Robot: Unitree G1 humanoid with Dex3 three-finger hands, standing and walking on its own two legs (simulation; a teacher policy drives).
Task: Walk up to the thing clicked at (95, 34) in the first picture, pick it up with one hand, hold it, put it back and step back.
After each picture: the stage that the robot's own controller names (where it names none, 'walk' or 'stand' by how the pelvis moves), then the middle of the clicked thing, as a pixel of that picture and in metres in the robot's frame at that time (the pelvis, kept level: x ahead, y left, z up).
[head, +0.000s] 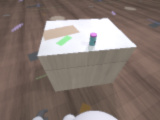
stand; (92, 39) +0.75 +0.02 +0.06
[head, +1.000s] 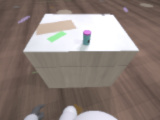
walk; (86, 38) +0.66 +0.09 +0.09
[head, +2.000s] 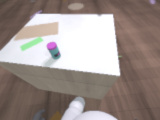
walk; (54, 51) +0.44 +0.30 +0.08
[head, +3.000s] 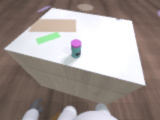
stand; (76, 49) +0.45 +0.15 +0.11
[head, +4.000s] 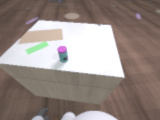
stand; (63, 54) +0.46 +0.23 +0.07
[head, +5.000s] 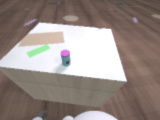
stand; (65, 58) +0.44 +0.20 +0.06
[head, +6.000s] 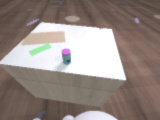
stand; (66, 56) +0.46 +0.20 +0.06
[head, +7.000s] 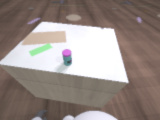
stand; (67, 57) +0.45 +0.19 +0.06
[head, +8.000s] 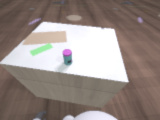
stand; (67, 57) +0.45 +0.19 +0.06
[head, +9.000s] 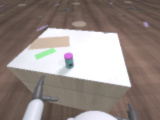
rise first; (69, 61) +0.44 +0.20 +0.06
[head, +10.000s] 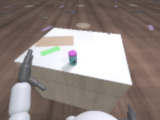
go down; (72, 58) +0.48 +0.18 +0.07
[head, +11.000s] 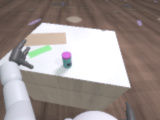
go down; (67, 60) +0.43 +0.18 +0.07
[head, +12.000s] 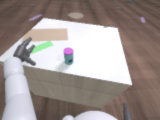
close in; (68, 56) +0.45 +0.18 +0.07
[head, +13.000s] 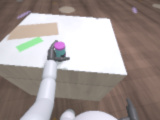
close; (60, 51) +0.46 +0.20 +0.10
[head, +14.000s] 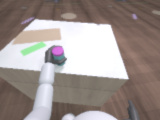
lift; (59, 56) +0.40 +0.21 +0.13
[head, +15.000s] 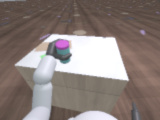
lift; (63, 52) +0.32 +0.17 +0.27
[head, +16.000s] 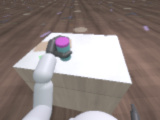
hold; (64, 49) +0.33 +0.17 +0.28
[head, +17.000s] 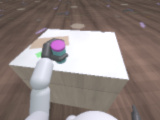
hold; (59, 52) +0.32 +0.19 +0.25
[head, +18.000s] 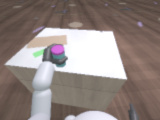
hold; (59, 56) +0.33 +0.19 +0.21
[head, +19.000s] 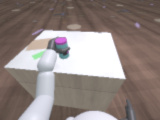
crouch; (62, 48) +0.40 +0.18 +0.23
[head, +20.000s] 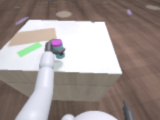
lower; (58, 49) +0.47 +0.20 +0.13
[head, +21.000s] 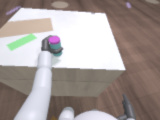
lower; (56, 46) +0.48 +0.20 +0.12
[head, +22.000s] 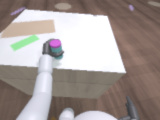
lower; (57, 50) +0.46 +0.21 +0.11
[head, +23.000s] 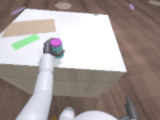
lower; (57, 49) +0.46 +0.20 +0.11
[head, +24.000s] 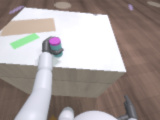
rest; (56, 47) +0.47 +0.21 +0.11
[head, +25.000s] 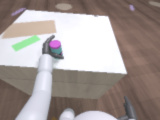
withdraw; (56, 50) +0.46 +0.21 +0.11
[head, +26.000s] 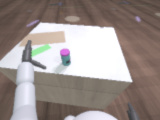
sink last; (65, 57) +0.44 +0.20 +0.09
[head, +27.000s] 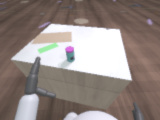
stand; (70, 54) +0.49 +0.21 +0.08
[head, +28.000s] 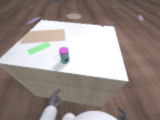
stand; (64, 55) +0.45 +0.21 +0.07
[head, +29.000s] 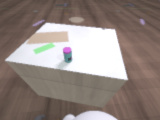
stand; (67, 55) +0.49 +0.20 +0.06
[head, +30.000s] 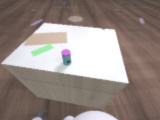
stand; (66, 57) +0.46 +0.20 +0.06
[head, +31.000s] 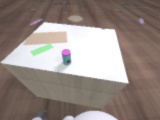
stand; (66, 57) +0.46 +0.20 +0.06
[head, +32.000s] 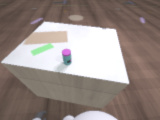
stand; (67, 57) +0.45 +0.20 +0.06
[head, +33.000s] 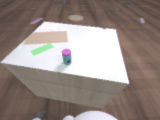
stand; (67, 57) +0.46 +0.20 +0.06
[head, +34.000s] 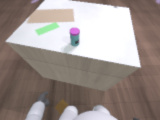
walk; (74, 37) +0.55 +0.15 +0.09
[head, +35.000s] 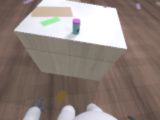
walk; (76, 27) +0.72 +0.19 +0.07
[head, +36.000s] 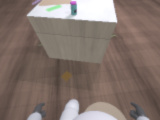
walk; (73, 8) +1.02 +0.29 +0.09
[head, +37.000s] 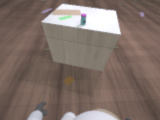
stand; (83, 19) +1.07 +0.17 +0.07
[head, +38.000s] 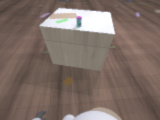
stand; (79, 21) +1.10 +0.20 +0.06
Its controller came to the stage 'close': yes
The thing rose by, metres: 0.22
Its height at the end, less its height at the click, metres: +0.00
